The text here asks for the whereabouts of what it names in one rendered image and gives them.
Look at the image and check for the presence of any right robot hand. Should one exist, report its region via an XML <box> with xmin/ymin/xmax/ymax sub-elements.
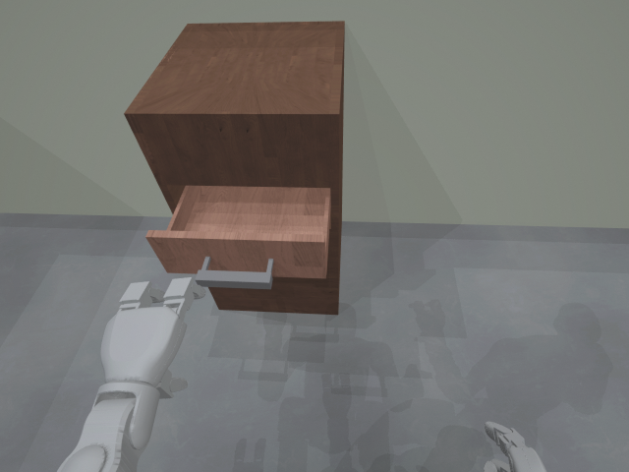
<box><xmin>484</xmin><ymin>422</ymin><xmax>546</xmax><ymax>472</ymax></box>

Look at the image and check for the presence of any handle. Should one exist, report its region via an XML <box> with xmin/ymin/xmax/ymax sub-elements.
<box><xmin>195</xmin><ymin>257</ymin><xmax>274</xmax><ymax>289</ymax></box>

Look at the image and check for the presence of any cabinet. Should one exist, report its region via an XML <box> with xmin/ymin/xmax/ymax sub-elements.
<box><xmin>124</xmin><ymin>21</ymin><xmax>345</xmax><ymax>315</ymax></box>

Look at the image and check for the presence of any robot left forearm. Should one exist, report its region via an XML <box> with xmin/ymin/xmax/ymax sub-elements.
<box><xmin>57</xmin><ymin>380</ymin><xmax>160</xmax><ymax>472</ymax></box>

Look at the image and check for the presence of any drawer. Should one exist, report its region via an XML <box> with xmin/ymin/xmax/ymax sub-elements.
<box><xmin>145</xmin><ymin>186</ymin><xmax>331</xmax><ymax>278</ymax></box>

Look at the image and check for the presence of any left robot hand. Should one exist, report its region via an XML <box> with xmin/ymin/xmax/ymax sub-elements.
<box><xmin>100</xmin><ymin>277</ymin><xmax>206</xmax><ymax>399</ymax></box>

